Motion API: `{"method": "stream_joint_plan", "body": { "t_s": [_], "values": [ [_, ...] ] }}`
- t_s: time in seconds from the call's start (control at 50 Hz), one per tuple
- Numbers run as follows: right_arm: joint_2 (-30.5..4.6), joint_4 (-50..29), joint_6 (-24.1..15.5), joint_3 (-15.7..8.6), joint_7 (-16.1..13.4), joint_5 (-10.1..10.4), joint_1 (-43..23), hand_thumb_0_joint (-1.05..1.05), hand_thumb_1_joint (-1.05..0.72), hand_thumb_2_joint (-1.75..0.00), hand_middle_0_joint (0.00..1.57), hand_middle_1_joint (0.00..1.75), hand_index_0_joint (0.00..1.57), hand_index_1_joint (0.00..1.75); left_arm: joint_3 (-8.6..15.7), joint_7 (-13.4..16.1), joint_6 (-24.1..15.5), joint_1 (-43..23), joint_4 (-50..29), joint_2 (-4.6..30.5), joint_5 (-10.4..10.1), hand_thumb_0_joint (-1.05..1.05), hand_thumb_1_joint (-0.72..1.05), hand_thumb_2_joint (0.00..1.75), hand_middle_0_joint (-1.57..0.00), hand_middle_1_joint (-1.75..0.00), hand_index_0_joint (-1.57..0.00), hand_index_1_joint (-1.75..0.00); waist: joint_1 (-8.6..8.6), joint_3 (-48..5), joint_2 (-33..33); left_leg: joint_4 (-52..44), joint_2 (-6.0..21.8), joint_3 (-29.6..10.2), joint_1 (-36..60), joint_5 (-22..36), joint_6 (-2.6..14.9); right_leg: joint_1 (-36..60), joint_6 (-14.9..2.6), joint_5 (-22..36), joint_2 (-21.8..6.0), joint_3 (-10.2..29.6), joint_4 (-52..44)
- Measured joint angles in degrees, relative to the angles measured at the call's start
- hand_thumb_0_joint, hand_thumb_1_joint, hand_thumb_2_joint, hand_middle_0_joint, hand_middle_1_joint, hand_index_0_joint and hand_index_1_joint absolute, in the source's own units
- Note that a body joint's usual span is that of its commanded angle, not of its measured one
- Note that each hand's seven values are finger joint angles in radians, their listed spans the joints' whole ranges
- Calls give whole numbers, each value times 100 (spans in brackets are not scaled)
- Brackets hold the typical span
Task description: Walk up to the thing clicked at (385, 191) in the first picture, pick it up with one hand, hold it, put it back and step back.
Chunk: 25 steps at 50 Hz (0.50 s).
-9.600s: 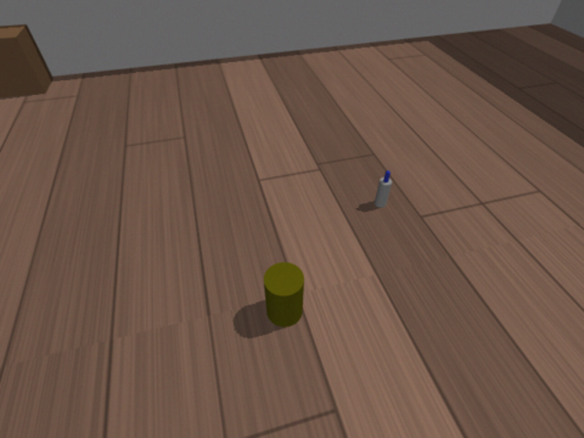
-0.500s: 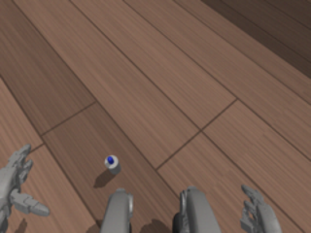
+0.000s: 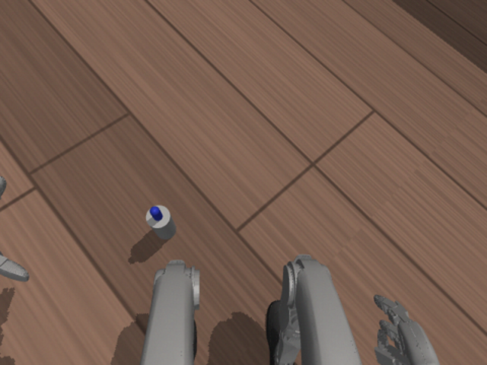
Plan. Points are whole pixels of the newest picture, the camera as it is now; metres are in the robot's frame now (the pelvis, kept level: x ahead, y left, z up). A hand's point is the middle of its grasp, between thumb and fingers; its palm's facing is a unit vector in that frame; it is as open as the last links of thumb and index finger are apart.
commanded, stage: go down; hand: left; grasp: from the side
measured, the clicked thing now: (160, 220) +0.43 +0.20 -0.38
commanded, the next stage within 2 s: approach in 1.08 s
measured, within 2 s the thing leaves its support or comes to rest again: neither
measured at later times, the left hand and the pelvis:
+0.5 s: hand (12, 214) +0.36 +0.37 -0.07, palm faces +0.07 -0.99 -0.13, open 17.5 cm; pelvis -0.01 +0.00 -0.06, yaw -1 degrees
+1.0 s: hand (14, 209) +0.38 +0.38 -0.09, palm faces +0.06 -0.99 -0.11, open 17.5 cm; pelvis -0.02 +0.00 -0.08, yaw -1 degrees
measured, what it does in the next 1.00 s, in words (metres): lowers itself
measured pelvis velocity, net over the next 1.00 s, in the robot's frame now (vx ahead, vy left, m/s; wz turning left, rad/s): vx -0.02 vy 0.00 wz -0.02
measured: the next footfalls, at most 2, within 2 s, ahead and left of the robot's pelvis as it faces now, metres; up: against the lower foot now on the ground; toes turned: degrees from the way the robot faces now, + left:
none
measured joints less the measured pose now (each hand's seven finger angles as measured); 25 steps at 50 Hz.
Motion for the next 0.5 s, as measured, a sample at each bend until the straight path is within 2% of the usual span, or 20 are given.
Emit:
{"method": "stream_joint_plan", "body": {
  "t_s": [0.5],
  "values": [
    [-104,126,-9,203,41,-98,-89,1,-90,-91,21,30,20,30,466,-628,-79,-735,377,549,-168,-1,-54,7,-5,-8,-5,-7,-76,197,-6,1102,-83,-89,-1004,-76,-1,-968,21,-55,-36,4,1044]
  ]
}}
